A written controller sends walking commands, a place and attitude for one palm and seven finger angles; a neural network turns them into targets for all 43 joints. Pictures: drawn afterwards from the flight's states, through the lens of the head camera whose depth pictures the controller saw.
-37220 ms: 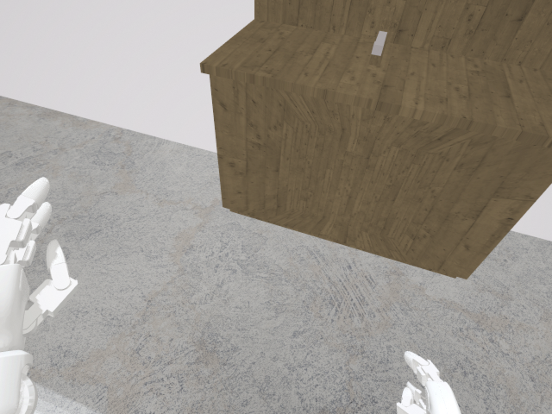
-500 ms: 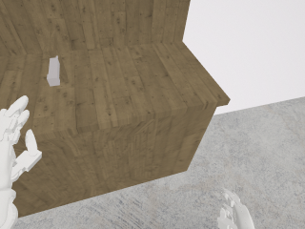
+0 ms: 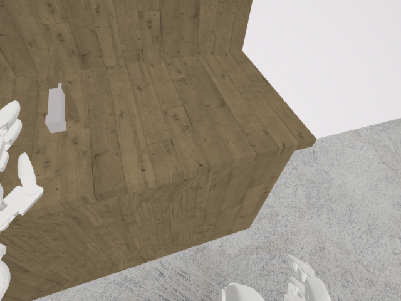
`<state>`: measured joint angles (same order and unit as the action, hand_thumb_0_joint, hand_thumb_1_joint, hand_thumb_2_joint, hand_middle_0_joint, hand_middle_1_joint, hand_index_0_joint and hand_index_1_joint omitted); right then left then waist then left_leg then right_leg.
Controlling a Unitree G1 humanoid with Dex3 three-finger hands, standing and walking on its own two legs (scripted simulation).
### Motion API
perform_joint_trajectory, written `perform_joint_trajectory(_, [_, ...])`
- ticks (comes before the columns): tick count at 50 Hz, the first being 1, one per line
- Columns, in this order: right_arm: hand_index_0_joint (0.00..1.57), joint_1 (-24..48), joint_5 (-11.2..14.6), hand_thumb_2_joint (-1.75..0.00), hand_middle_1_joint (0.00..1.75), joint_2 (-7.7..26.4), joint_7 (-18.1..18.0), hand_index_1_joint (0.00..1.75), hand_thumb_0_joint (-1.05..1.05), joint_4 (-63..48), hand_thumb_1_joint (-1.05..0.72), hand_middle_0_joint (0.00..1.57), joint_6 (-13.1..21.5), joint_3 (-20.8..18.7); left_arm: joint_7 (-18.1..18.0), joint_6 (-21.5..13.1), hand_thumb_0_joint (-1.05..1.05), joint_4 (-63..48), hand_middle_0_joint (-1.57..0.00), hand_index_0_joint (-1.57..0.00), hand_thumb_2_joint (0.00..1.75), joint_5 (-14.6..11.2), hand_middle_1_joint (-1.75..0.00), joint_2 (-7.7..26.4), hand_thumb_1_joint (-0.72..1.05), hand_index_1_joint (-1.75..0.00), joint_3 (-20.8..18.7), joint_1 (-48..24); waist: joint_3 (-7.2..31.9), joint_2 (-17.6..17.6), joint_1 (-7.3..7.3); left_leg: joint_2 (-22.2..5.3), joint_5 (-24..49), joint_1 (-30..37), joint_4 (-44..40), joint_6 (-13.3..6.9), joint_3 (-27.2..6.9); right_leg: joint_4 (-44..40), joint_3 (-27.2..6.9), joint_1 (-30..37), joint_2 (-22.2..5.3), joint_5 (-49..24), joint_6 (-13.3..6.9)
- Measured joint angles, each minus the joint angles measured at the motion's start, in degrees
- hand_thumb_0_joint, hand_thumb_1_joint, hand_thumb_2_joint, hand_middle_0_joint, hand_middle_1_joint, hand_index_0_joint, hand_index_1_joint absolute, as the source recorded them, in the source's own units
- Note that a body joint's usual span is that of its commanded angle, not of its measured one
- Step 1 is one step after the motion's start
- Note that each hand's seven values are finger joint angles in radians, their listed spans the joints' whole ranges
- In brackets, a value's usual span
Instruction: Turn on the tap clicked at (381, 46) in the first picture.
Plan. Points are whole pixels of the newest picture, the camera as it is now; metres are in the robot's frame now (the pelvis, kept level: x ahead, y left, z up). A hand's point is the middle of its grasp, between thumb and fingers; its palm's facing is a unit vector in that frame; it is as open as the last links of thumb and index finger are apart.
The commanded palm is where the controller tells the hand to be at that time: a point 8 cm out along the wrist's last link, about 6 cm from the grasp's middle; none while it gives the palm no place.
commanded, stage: shuffle to correct the standing spot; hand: left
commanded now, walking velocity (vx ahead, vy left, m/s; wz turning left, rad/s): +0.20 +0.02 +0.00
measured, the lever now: (56, 122) +0.42 +0.32 +0.11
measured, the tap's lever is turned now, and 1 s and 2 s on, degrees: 0 0 0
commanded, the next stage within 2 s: come to a stop and stand still in 0.32 s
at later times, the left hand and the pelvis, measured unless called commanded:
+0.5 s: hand (38, 141) +0.30 +0.26 +0.19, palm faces +0.47 -0.80 -0.37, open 7.4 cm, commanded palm +0.23 +0.29 +0.18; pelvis +0.08 +0.01 -0.02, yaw +1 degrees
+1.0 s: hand (56, 136) +0.33 +0.25 +0.17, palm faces +0.40 -0.82 -0.40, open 7.4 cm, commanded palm +0.27 +0.29 +0.18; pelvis +0.11 +0.01 +0.00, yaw -1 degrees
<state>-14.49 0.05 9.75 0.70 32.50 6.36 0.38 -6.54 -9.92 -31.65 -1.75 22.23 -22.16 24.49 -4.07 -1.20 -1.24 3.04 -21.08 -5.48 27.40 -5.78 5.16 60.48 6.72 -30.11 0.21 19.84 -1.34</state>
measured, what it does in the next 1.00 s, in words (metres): walks ahead: right foot, then left foot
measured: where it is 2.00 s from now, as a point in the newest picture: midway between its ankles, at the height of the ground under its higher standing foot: outside the picture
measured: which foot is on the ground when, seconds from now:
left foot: down 0.00-0.14, up 0.16-0.34, down 0.36-1.00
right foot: up 0.00-0.12, down 0.14-1.00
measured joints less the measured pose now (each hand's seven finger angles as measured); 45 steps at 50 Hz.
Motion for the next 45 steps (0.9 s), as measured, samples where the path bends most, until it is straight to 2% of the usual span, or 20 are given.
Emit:
perform_joint_trajectory(3, [0.20,-0.86,-0.15,-0.90,0.30,0.35,-0.30,0.30,0.01,-1.10,-0.90,0.20,-0.11,0.26,0.40,-1.21,0.01,-1.41,-0.21,-0.21,0.90,-0.35,-0.30,1.49,0.89,-0.30,-1.11,1.39,-0.26,1.51,-0.13,-0.12,-0.30,1.30,-1.02,0.24,-0.73,-13.54,3.29,0.99,0.24,-6.31,-0.64])
perform_joint_trajectory(5, [0.20,-1.29,-0.08,-0.90,0.30,0.78,-0.80,0.30,0.01,-1.63,-0.90,0.20,-0.66,0.27,0.71,-1.50,0.01,-1.18,-0.21,-0.21,0.90,-0.79,-0.30,2.87,0.89,-0.30,-1.98,2.64,-0.29,2.58,-0.09,-0.37,-2.88,0.45,3.37,0.89,-1.11,-22.59,4.89,4.39,1.04,-10.21,-1.35])
perform_joint_trajectory(6, [0.21,-1.53,0.11,-0.90,0.30,0.91,-1.02,0.30,0.01,-1.77,-0.90,0.20,-1.01,0.20,0.86,-1.40,0.01,-0.89,-0.21,-0.21,0.90,-1.00,-0.30,3.89,0.89,-0.30,-2.38,2.99,-0.09,2.54,-0.25,-0.31,-4.52,-1.42,8.51,1.83,-0.93,-26.52,5.24,6.82,0.98,-12.24,-2.32])
perform_joint_trajectory(7, [0.21,-1.64,0.25,-0.90,0.30,0.86,-1.14,0.30,0.01,-1.74,-0.90,0.20,-1.40,0.04,1.06,-1.29,0.01,-0.60,-0.22,-0.21,0.90,-1.05,-0.30,5.28,0.89,-0.30,-2.88,2.78,0.35,1.59,-0.47,0.07,-4.76,-5.51,17.19,3.18,-0.23,-28.37,4.07,8.52,0.51,-10.07,-4.41])
perform_joint_trajectory(8, [0.21,-0.53,0.21,-0.90,0.30,1.45,-1.14,0.30,0.01,-0.78,-0.90,0.20,-1.99,-0.26,1.44,-1.35,0.01,0.09,-0.22,-0.21,0.90,-1.05,-0.30,4.88,0.89,-0.30,-2.84,1.64,0.02,2.27,0.30,-0.73,-4.97,-10.18,27.46,4.02,-0.74,-26.22,4.29,7.86,0.86,-7.36,-5.29])
perform_joint_trajectory(9, [0.20,0.91,-0.02,-0.90,0.30,1.93,-1.18,0.30,0.01,0.48,-0.90,0.20,-2.71,-0.49,1.63,-1.24,0.01,0.68,-0.22,-0.22,0.90,-0.94,-0.30,3.88,0.89,-0.30,-2.80,0.45,-0.59,2.75,1.22,-1.47,-6.26,-14.15,35.85,4.56,-1.79,-24.18,4.49,7.48,1.28,-6.30,-5.44])
perform_joint_trajectory(11, [0.20,3.09,-0.20,-0.90,0.30,2.17,-0.89,0.30,0.01,2.10,-0.90,0.20,-3.90,-0.75,1.57,-1.01,0.01,1.36,-0.22,-0.22,0.90,-0.88,-0.30,1.84,0.89,-0.30,-3.14,-0.88,-1.43,1.90,3.10,-3.10,-8.70,-19.94,43.21,5.11,-3.46,-22.87,3.81,7.68,1.55,-6.41,-5.07])
perform_joint_trajectory(13, [0.20,4.13,-0.27,-0.90,0.30,2.08,-0.56,0.30,0.01,2.43,-0.90,0.20,-3.94,-0.40,1.09,-0.74,0.01,1.12,-0.22,-0.22,0.90,-0.71,-0.30,-0.29,0.89,-0.30,-2.68,-1.61,-1.76,-0.28,4.66,-5.50,-7.63,-23.02,40.37,5.10,-4.35,-23.30,2.51,8.22,1.18,-6.97,-4.66])
perform_joint_trajectory(16, [0.20,4.37,-0.57,-0.90,0.30,2.08,-1.20,0.30,0.01,1.84,-0.90,0.20,-2.66,0.60,0.09,0.23,0.01,-0.24,-0.21,-0.21,0.90,-0.63,-0.30,-3.02,0.89,-0.30,0.08,-2.87,-1.42,-3.52,5.49,-7.86,-2.62,-20.81,24.83,5.15,-3.99,-22.96,0.92,8.89,-0.49,-5.99,-4.20])
perform_joint_trajectory(18, [0.20,3.79,-0.77,-0.90,0.30,3.13,-2.02,0.30,0.01,0.48,-0.90,0.20,-1.15,0.65,-0.19,0.65,0.01,-0.93,-0.21,-0.21,0.90,-0.46,-0.30,-4.28,0.89,-0.30,2.52,-3.88,-0.48,-2.87,5.04,-8.09,-2.07,-16.29,13.91,5.41,-4.18,-19.62,0.70,8.49,-1.07,-1.91,-3.50])
perform_joint_trajectory(20, [0.20,4.18,-0.57,-0.90,0.30,3.11,-2.86,0.30,0.01,-0.20,-0.90,0.20,0.13,0.04,-0.55,0.37,0.01,-0.48,-0.21,-0.21,0.90,-0.19,-0.30,-3.78,0.89,-0.30,3.30,-5.47,-0.56,-1.71,4.27,-7.87,5.20,-15.23,12.78,6.64,-4.32,-13.02,-1.03,7.43,-0.42,5.55,-1.97])
perform_joint_trajectory(23, [0.20,4.76,-0.04,-0.90,0.30,-0.08,-2.78,0.30,0.01,0.06,-0.90,0.20,0.55,0.07,-0.75,-0.52,0.01,2.11,-0.21,-0.21,0.90,0.45,-0.30,-0.21,0.89,-0.30,0.61,-6.57,-0.06,-2.15,2.64,-7.27,5.49,-13.59,11.93,7.36,-3.62,-2.39,-4.22,4.70,0.71,7.19,-0.61])
perform_joint_trajectory(25, [0.20,3.73,0.18,-0.90,0.30,-1.41,-2.23,0.30,0.01,-0.24,-0.90,0.20,0.30,0.79,-0.57,-0.47,0.01,3.70,-0.21,-0.21,0.90,0.35,-0.30,1.44,0.89,-0.30,-1.22,-5.99,1.22,-1.65,1.87,-7.41,5.39,-12.93,10.09,7.63,-3.78,-5.23,-3.95,5.44,0.55,6.17,0.08])
perform_joint_trajectory(28, [0.20,1.71,0.32,-0.90,0.30,-1.78,-1.57,0.30,0.01,-0.86,-0.90,0.20,0.62,2.05,-0.92,0.15,0.01,4.39,-0.21,-0.21,0.90,-0.10,-0.30,2.42,0.89,-0.30,-2.93,-3.39,2.57,-0.44,1.90,-7.90,4.89,-12.90,9.63,9.06,-3.55,-21.37,-3.42,11.09,0.01,0.07,0.67])
perform_joint_trajectory(29, [0.20,1.58,0.28,-0.90,0.30,-1.40,-1.41,0.30,0.01,-0.52,-0.90,0.20,0.68,2.20,-0.99,0.29,0.01,4.55,-0.21,-0.21,0.90,0.00,-0.30,1.85,0.89,-0.30,-2.83,-2.70,2.33,0.75,2.03,-8.62,4.09,-13.12,10.65,8.93,-3.77,-22.94,-3.10,11.67,0.73,-2.63,-0.14])
perform_joint_trajectory(32, [0.21,1.54,0.33,-0.90,0.30,0.06,-1.35,0.30,0.01,2.27,-0.90,0.20,0.39,1.92,-1.14,1.52,0.01,5.19,-0.21,-0.21,0.90,-0.14,-0.30,-1.05,0.89,-0.30,0.19,-1.51,1.63,2.74,1.83,-7.32,0.55,-14.39,15.41,8.18,-4.80,-24.93,-2.16,13.23,1.40,-3.32,-2.51])
perform_joint_trajectory(35, [0.21,1.72,0.49,-0.90,0.30,1.41,-1.77,0.30,0.01,3.62,-0.90,0.20,0.18,1.70,-1.42,2.48,0.01,4.83,-0.21,-0.21,0.90,-0.29,-0.30,-3.20,0.89,-0.30,2.60,0.26,1.03,1.70,2.54,-4.47,-1.60,-14.63,16.42,7.64,-3.07,-28.22,-3.44,14.08,0.71,-4.61,-2.63])
perform_joint_trajectory(37, [0.21,2.33,0.24,-0.90,0.30,2.18,-2.37,0.30,0.01,3.38,-0.90,0.20,0.08,1.59,-1.91,2.46,0.01,4.04,-0.21,-0.21,0.90,-0.25,-0.30,-3.04,0.89,-0.30,2.88,1.73,0.19,1.02,2.24,-3.42,2.11,-12.96,10.48,7.24,-2.14,-29.23,-3.99,14.10,0.50,-5.30,-2.34])
perform_joint_trajectory(39, [0.20,2.73,0.10,-0.90,0.30,3.05,-2.99,0.30,0.01,2.53,-0.90,0.20,0.23,1.00,-2.34,2.46,0.01,2.83,-0.22,-0.21,0.90,-0.37,-0.30,-2.18,0.89,-0.30,2.80,2.37,-0.65,1.51,1.92,-3.72,10.46,-10.51,4.04,6.51,-2.07,-28.98,-3.63,14.00,1.27,-5.16,-2.08])
perform_joint_trajectory(45, [0.20,4.75,0.60,-0.90,0.30,2.99,-4.04,0.30,0.01,1.89,-0.90,0.20,-0.13,-0.41,-2.79,2.15,0.01,1.01,-0.22,-0.22,0.90,-0.99,-0.30,0.39,0.89,-0.30,1.08,2.07,-0.59,0.08,2.09,-4.29,7.34,-9.26,1.44,5.70,-1.74,-31.74,-3.85,14.85,1.98,-6.68,-1.95])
